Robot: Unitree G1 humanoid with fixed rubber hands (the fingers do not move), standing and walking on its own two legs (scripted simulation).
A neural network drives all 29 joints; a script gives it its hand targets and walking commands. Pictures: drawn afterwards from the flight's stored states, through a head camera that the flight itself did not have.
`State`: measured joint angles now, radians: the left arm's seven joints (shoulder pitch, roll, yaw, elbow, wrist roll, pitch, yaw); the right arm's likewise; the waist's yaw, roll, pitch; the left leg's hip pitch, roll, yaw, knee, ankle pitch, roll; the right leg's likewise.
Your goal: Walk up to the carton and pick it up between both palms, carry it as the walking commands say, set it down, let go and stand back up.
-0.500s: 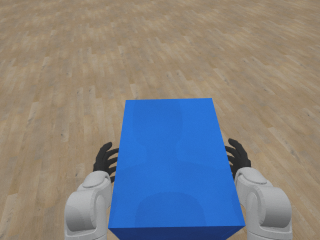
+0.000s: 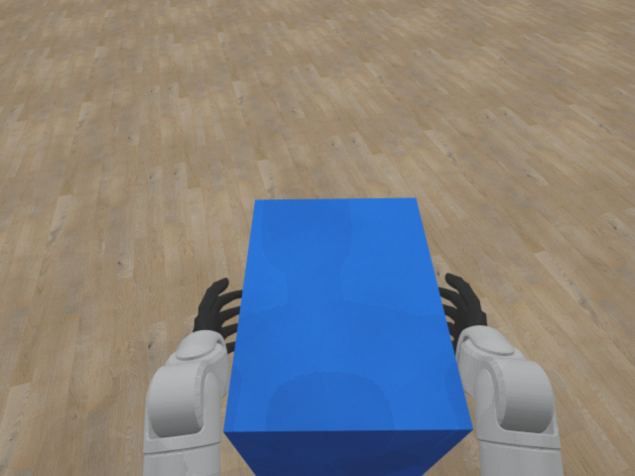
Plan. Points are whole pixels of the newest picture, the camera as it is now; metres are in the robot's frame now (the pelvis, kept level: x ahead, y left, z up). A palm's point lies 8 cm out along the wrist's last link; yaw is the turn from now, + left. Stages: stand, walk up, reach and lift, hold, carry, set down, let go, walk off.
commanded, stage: carry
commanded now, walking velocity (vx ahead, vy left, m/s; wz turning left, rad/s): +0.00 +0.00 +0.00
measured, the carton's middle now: (336, 346) +0.29 +0.00 -0.01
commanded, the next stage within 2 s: hold in 0.58 s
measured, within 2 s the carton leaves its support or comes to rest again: neither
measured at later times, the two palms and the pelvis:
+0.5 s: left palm (211, 331) +0.28 +0.15 +0.05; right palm (454, 326) +0.28 -0.15 +0.05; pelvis +0.02 +0.01 +0.00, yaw +0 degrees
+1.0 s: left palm (221, 376) +0.23 +0.14 +0.04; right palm (470, 342) +0.26 -0.17 +0.04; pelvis -0.02 -0.04 +0.00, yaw +13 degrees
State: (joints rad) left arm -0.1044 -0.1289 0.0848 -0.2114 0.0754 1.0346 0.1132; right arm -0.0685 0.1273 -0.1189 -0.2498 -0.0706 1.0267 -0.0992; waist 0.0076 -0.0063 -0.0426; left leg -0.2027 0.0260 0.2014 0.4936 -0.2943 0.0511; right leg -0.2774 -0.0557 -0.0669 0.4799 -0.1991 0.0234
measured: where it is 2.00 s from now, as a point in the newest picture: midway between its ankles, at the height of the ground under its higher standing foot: outside the picture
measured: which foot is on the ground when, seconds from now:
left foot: down 0.00-1.00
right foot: down 0.00-1.00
